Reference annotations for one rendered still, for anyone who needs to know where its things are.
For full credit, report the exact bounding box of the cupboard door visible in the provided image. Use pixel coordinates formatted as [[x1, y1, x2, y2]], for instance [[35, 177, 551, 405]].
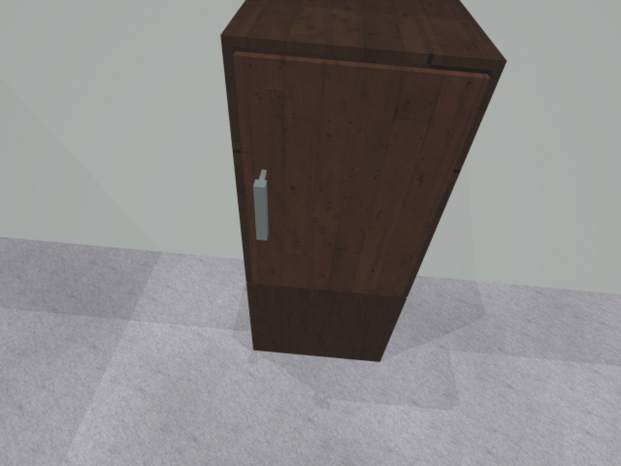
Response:
[[233, 51, 490, 297]]

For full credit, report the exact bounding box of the handle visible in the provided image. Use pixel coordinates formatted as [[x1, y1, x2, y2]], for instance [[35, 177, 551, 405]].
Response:
[[253, 170, 269, 241]]

